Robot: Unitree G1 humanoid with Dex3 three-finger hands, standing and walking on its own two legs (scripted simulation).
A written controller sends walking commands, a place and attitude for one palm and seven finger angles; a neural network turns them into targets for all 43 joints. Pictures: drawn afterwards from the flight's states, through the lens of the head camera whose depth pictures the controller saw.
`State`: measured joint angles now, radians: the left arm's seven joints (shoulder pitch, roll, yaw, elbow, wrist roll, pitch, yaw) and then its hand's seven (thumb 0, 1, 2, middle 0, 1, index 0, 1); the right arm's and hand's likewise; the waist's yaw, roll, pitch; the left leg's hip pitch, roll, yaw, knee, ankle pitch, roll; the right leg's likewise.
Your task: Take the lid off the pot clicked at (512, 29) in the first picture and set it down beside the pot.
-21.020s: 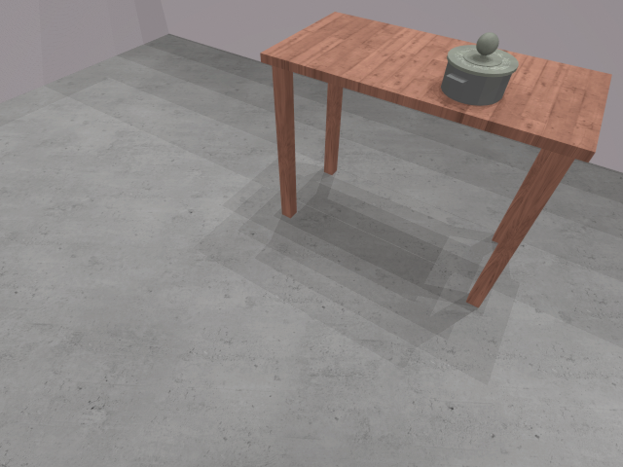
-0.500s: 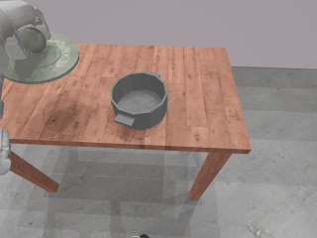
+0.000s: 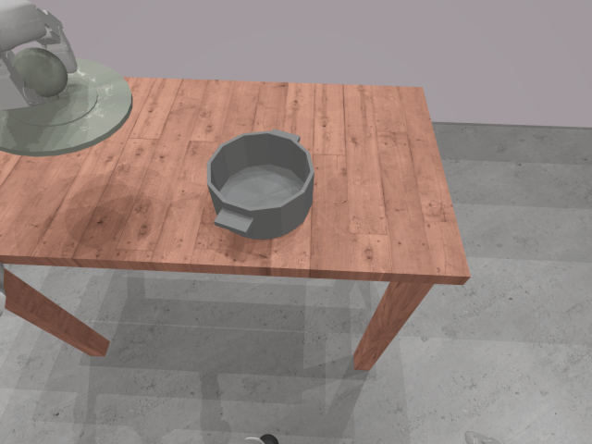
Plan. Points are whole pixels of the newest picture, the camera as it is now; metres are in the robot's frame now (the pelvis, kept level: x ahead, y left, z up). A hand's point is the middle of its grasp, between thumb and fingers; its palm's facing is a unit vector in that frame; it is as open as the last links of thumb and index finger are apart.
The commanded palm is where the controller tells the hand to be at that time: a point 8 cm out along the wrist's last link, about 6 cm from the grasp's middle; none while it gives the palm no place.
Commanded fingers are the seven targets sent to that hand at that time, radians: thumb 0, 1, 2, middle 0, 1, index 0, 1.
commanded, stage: lower the lid onto the table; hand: left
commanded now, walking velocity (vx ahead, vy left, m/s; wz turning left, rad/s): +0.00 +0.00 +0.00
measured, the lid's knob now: (40, 72) +0.49 +0.31 +0.22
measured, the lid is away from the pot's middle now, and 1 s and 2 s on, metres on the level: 0.25 0.23 0.23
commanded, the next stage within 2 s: none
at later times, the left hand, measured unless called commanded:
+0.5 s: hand (51, 98) +0.47 +0.30 +0.20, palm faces -0.34 -0.09 -0.94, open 8.5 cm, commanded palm +0.47 +0.30 +0.29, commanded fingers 0.00 0.64 1.06 -1.06 -1.10 -0.67 -0.92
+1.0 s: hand (69, 123) +0.46 +0.30 +0.17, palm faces -0.40 -0.08 -0.91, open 8.5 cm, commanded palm +0.48 +0.30 +0.25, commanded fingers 0.00 0.64 1.06 -1.06 -1.10 -0.67 -0.92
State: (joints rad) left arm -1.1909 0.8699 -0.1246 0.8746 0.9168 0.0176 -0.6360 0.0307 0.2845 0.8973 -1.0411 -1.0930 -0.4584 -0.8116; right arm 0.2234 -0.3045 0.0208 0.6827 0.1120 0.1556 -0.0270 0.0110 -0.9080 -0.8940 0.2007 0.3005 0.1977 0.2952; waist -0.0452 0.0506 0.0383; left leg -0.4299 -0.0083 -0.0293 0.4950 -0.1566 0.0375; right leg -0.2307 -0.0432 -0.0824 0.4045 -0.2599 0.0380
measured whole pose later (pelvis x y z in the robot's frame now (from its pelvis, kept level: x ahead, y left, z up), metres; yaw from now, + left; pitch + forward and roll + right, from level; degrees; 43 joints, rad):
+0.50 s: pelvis +0.01 +0.00 +0.00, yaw -1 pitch +7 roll -2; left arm -1.11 0.86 -0.06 0.89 0.93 0.02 -0.61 0.03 0.29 0.89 -1.04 -1.09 -0.45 -0.81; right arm 0.24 -0.31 0.01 0.66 0.11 0.16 -0.01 0.01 -0.91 -0.89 0.20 0.30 0.20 0.30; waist -0.07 0.05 0.03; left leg -0.45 0.00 -0.02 0.51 -0.18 0.03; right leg -0.26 -0.04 -0.07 0.42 -0.27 0.04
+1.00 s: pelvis +0.01 -0.01 +0.00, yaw -1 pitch +7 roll -2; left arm -1.05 0.85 -0.07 0.90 0.91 -0.04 -0.59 0.03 0.29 0.89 -1.04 -1.09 -0.45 -0.81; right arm 0.23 -0.31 0.01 0.66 0.11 0.16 -0.02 0.01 -0.91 -0.89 0.20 0.30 0.20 0.30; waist -0.07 0.04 0.02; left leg -0.47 0.01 -0.02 0.54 -0.19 0.03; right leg -0.28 -0.03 -0.07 0.45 -0.29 0.03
